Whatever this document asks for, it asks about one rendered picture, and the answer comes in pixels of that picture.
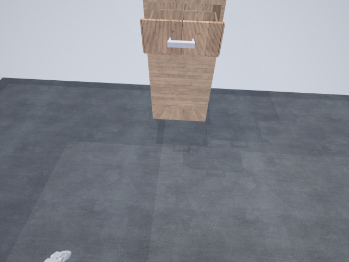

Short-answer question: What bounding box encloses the drawer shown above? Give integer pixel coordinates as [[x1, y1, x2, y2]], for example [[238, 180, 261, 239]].
[[140, 9, 225, 57]]

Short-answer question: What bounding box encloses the cabinet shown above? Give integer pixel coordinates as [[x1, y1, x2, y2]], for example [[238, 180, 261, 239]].
[[143, 0, 226, 122]]

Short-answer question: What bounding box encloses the robot left hand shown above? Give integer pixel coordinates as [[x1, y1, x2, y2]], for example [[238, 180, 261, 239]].
[[44, 251, 71, 262]]

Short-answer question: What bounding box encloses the handle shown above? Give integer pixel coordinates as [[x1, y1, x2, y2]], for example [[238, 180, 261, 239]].
[[167, 38, 195, 49]]

